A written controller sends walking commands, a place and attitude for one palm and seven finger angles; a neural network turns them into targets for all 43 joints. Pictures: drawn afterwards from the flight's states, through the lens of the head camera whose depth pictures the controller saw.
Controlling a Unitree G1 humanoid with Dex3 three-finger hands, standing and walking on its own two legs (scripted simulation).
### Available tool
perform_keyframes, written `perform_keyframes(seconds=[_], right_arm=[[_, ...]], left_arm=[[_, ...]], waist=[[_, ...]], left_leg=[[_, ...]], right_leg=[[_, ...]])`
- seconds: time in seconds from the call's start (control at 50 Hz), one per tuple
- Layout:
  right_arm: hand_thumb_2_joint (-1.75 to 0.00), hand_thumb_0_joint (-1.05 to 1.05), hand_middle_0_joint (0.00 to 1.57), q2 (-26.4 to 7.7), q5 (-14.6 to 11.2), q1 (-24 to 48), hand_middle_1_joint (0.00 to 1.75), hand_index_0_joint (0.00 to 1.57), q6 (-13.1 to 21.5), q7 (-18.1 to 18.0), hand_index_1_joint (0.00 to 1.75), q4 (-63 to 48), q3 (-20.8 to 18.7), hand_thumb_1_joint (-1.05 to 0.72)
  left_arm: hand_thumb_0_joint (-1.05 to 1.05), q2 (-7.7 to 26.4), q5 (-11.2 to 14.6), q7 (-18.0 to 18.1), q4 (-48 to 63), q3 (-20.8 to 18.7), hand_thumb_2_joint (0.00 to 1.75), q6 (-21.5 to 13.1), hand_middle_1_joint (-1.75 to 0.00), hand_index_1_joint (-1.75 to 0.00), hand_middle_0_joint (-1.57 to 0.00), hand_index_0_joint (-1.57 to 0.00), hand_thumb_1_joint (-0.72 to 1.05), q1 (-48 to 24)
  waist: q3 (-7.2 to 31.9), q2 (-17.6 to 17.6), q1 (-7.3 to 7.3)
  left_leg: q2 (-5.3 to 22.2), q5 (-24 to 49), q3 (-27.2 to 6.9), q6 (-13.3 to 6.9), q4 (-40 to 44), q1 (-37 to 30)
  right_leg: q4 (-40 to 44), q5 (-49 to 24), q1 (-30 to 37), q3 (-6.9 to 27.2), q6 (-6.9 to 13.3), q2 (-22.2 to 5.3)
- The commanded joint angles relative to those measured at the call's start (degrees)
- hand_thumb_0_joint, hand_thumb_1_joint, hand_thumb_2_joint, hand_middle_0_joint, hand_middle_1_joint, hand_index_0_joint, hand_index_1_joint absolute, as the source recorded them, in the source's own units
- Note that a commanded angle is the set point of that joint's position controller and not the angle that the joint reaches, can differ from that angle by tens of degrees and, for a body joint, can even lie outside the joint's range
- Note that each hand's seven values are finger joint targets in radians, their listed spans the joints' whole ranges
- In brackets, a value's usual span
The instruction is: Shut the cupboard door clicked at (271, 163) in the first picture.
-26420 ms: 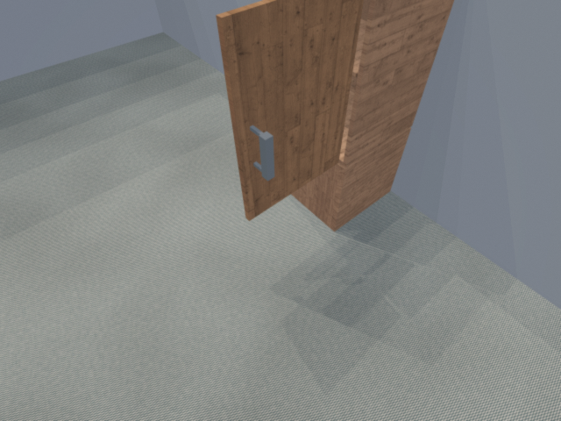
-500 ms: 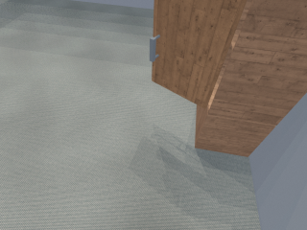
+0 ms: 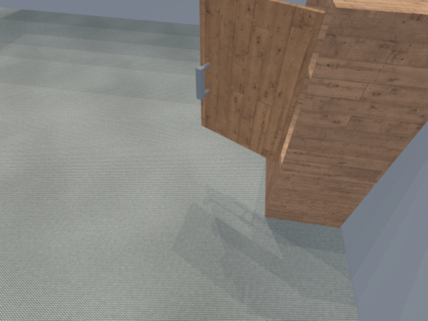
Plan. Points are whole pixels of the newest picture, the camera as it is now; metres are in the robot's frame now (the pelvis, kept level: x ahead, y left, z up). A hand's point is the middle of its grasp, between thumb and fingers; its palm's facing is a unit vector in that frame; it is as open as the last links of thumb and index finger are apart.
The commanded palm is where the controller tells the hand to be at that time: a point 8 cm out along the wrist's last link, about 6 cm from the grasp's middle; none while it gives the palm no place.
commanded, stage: let the arm hang, fingers relaxed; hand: left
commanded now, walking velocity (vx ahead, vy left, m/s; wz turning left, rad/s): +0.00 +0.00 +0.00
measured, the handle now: (203, 81) +0.97 +0.08 -0.08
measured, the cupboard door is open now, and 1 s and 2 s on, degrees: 63 63 63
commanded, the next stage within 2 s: look to check the result in 0.02 s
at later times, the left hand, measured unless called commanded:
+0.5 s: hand out of the picture +0.08 +0.22 -0.16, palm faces -0.03 -0.95 -0.31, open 7.3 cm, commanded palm none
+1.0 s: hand out of the picture +0.04 +0.20 -0.18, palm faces +0.08 -0.96 -0.25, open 7.3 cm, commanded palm none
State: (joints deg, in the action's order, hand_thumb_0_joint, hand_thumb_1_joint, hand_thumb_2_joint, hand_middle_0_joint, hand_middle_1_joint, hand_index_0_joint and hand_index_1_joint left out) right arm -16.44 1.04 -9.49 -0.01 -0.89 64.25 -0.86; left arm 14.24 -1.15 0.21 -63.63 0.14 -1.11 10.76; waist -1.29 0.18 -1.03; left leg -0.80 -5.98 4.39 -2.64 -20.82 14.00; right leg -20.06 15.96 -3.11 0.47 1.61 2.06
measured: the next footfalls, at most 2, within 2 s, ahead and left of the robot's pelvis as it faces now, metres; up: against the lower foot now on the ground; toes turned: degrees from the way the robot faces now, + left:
right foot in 1.62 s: +0.08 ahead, -0.12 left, +0.00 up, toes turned +28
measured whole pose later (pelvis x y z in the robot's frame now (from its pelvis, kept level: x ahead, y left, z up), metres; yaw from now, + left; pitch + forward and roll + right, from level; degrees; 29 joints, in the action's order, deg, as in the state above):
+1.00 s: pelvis +0.02 +0.00 -0.01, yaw +5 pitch -2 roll -1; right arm -13.0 1.2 -11.4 -3.0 -0.8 62.4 -1.0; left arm 12.5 -1.1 1.6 -60.6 -1.6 0.8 12.3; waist -4.3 -0.3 -1.2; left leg -1.6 -15.9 1.1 -0.6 -36.0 18.7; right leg -26.4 22.1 -2.5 -4.5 2.2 1.4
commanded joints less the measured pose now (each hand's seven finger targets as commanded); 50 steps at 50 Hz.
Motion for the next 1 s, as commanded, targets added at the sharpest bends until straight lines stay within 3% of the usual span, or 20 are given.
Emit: perform_keyframes(seconds=[0.0,0.22,0.48,0.72,0.78,0.8,0.86,0.9,0.92,0.94,0.98], right_arm=[[-0.9,0.0,0.2,-9.41,-0.23,0.97,0.3,0.2,1.47,-0.57,0.3,-2.64,-1.52,-0.9],[-0.9,0.0,0.2,-9.71,-0.3,1.61,0.3,0.2,1.21,-0.82,0.3,-2.54,-1.4,-0.9],[-0.9,0.0,0.2,-9.56,-0.43,2.41,0.3,0.2,0.81,-0.75,0.3,-2.46,-1.28,-0.9],[-0.9,0.0,0.2,-9.33,-0.39,2.19,0.3,0.2,0.7,-0.73,0.3,-2.17,-1.11,-0.9],[-0.9,0.0,0.2,-4.38,-0.29,0.11,0.3,0.2,-0.18,-0.5,0.3,-2.08,-0.25,-0.9],[-0.9,0.0,0.2,-4.46,-0.24,-0.28,0.3,0.2,-0.51,-0.46,0.3,-2.25,-0.25,-0.9],[-0.9,0.0,0.2,-4.96,-0.22,-0.74,0.3,0.2,-0.99,-0.33,0.3,-3.76,-0.94,-0.9],[-0.9,0.0,0.2,-4.27,-0.19,-0.82,0.3,0.2,-1.33,-0.21,0.3,-4.91,-1.37,-0.9],[-0.9,0.0,0.2,-3.62,-0.1,-0.4,0.3,0.2,-1.65,-0.12,0.3,-5.59,-1.55,-0.9],[-0.9,0.0,0.2,-3.03,0.03,0.02,0.3,0.2,-2.12,-0.08,0.3,-6.58,-1.9,-0.9],[-0.9,0.0,0.2,-2.55,-0.02,0.85,0.3,0.2,-2.79,0.0,0.3,-8.08,-2.8,-0.9]], left_arm=[[0.0,11.17,0.41,1.19,2.27,-2.61,0.9,-0.74,-0.3,-0.3,-0.2,-0.2,0.9,0.56],[0.0,11.27,0.55,1.51,2.34,-2.66,0.9,-0.68,-0.3,-0.3,-0.2,-0.2,0.9,-0.39],[0.0,11.51,0.53,1.65,2.13,-2.44,0.9,-0.56,-0.3,-0.3,-0.2,-0.2,0.9,-0.1],[0.0,10.9,0.57,1.59,1.62,-2.33,0.9,-0.39,-0.3,-0.3,-0.2,-0.2,0.9,0.56],[0.0,6.79,0.73,2.0,1.29,-1.89,0.9,0.76,-0.3,-0.3,-0.2,-0.2,0.9,3.21],[0.0,6.84,0.77,2.07,1.41,-1.99,0.9,1.07,-0.3,-0.3,-0.2,-0.2,0.9,3.78],[0.0,8.08,0.47,2.29,2.74,-3.2,0.9,1.48,-0.3,-0.3,-0.2,-0.2,0.9,5.05],[0.0,8.92,0.41,2.43,3.93,-4.06,0.9,1.64,-0.3,-0.3,-0.2,-0.2,0.9,5.59],[0.0,9.19,0.36,2.48,4.57,-4.46,0.9,1.73,-0.3,-0.3,-0.2,-0.2,0.9,5.95],[0.0,9.37,0.24,2.53,5.32,-4.71,0.9,1.76,-0.3,-0.3,-0.2,-0.2,0.9,6.01],[0.0,9.39,-0.45,2.76,6.84,-4.99,0.9,1.74,-0.3,-0.3,-0.2,-0.2,0.9,4.32]], waist=[[2.52,-1.67,0.43],[3.41,-0.17,0.41],[2.27,1.59,0.29],[0.56,-0.34,0.31],[0.07,-0.5,0.54],[-0.29,-0.98,0.64],[0.75,0.57,1.15],[0.39,3.04,1.5],[-0.82,5.76,1.92],[-2.31,8.44,2.1],[-5.02,9.09,1.82]], left_leg=[[8.21,7.93,-9.43,0.57,1.84,-8.41],[8.24,12.08,-8.18,0.75,0.42,-10.09],[8.35,11.26,-7.94,0.69,0.95,-11.52],[8.11,9.31,-8.54,0.83,1.91,-10.68],[7.6,10.36,-8.76,1.36,-0.16,-7.86],[7.41,9.95,-9.07,1.39,-0.89,-6.55],[6.62,10.91,-9.33,1.34,-4.96,-1.79],[4.64,8.29,-8.02,1.94,-9.91,2.98],[2.96,1.07,-6.2,2.61,-15.13,6.22],[1.79,-11.84,-4.72,3.21,-22.11,9.35],[2.34,-23.37,-4.34,3.51,-33.57,13.9]], right_leg=[[5.07,-11.87,-4.9,5.94,1.52,-8.66],[5.09,-19.72,-2.44,5.28,0.85,-9.02],[5.97,-19.04,-2.96,5.29,0.45,-8.9],[6.69,-14.69,-2.95,5.04,0.56,-8.91],[3.45,-13.79,-2.9,2.99,-0.15,-9.56],[2.26,-13.05,-2.95,2.82,-0.12,-9.7],[-1.05,-16.44,-0.76,2.14,0.97,-11.12],[-2.2,-20.62,1.06,3.14,3.12,-14.23],[-1.7,-23.87,1.54,4.07,5.12,-16.88],[-1.05,-28.58,1.01,5.42,7.84,-20.31],[-1.03,-35.8,-0.63,5.56,10.94,-24.21]])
